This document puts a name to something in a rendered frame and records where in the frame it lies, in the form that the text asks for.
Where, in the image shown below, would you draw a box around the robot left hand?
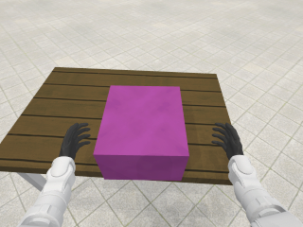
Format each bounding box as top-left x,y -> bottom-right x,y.
59,122 -> 91,160

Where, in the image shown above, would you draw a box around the carton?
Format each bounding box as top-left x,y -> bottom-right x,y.
93,85 -> 189,181

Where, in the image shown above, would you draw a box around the table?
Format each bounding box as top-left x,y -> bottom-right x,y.
0,67 -> 233,192

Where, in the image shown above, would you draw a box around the robot right upper arm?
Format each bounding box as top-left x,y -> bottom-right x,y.
250,211 -> 302,227

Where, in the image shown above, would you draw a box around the right robot forearm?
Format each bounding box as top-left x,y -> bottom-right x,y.
227,155 -> 303,227

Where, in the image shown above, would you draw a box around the robot right hand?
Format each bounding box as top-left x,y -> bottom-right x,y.
211,122 -> 244,160

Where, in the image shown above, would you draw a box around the left robot forearm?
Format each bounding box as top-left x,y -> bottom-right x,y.
16,156 -> 76,227

